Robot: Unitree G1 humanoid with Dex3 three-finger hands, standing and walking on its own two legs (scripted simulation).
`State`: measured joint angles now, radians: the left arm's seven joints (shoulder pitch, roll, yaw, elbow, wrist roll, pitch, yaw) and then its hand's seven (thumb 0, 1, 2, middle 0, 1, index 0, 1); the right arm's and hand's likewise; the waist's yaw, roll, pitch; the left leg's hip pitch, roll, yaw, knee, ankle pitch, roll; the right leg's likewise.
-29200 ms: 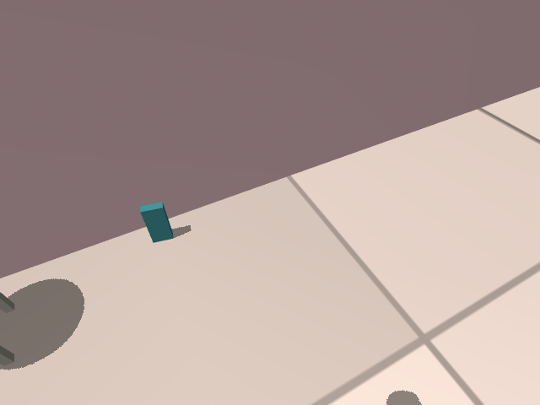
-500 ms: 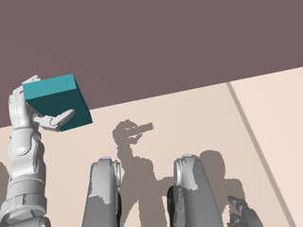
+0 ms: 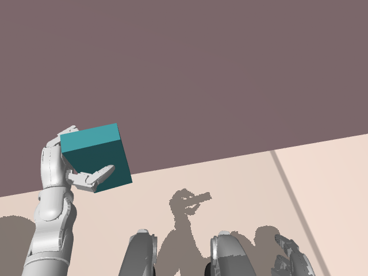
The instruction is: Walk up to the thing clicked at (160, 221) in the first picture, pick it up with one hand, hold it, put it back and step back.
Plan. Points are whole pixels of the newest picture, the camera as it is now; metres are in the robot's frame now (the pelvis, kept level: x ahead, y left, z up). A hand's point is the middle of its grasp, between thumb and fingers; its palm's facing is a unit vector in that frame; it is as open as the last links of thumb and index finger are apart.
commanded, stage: lift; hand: left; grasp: from the side
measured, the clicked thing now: (103, 163) +0.36 +0.18 +0.00
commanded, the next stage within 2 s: hold in 0.88 s
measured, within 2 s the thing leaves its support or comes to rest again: neither
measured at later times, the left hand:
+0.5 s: hand (85, 142) +0.36 +0.19 +0.10, palm faces +0.21 -0.98 -0.05, open 8.3 cm
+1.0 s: hand (85, 133) +0.36 +0.18 +0.13, palm faces +0.22 -0.98 -0.04, open 8.3 cm
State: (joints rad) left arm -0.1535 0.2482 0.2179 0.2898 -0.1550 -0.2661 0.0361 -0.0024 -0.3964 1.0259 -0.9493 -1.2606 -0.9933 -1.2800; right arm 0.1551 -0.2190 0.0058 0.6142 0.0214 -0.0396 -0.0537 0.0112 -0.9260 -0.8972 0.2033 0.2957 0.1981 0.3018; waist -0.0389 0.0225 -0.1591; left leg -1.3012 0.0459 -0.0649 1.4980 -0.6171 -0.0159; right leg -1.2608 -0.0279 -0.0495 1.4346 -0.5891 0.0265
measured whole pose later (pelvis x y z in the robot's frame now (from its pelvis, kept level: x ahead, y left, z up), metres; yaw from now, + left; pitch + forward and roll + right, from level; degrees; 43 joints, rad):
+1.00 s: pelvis +0.03 +0.00 +0.10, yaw +1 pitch +11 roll -2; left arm -0.08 0.18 0.14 0.37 -0.13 -0.33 0.07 0.00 -0.40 1.02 -0.96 -1.25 -1.01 -1.27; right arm 0.22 -0.20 0.01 0.65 -0.01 -0.01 -0.05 0.01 -0.93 -0.90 0.20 0.30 0.20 0.30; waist -0.03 0.01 -0.05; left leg -0.71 0.05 -0.03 1.00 -0.48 -0.02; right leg -0.69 -0.02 -0.04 0.95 -0.45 0.02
